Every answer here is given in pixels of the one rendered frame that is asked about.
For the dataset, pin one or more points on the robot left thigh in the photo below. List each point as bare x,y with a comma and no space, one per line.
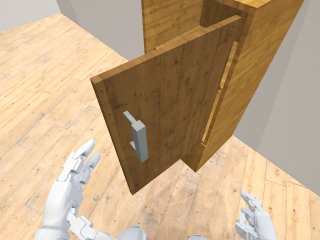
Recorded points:
133,233

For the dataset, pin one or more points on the left robot hand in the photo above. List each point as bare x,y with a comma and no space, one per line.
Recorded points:
67,190

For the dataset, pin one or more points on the right robot hand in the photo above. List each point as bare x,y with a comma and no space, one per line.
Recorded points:
260,225

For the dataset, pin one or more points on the robot left forearm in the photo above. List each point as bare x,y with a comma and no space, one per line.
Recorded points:
51,233

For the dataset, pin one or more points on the handle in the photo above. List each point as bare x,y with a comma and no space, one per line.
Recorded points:
139,135

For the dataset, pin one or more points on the cupboard door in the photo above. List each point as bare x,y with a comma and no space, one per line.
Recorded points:
171,90

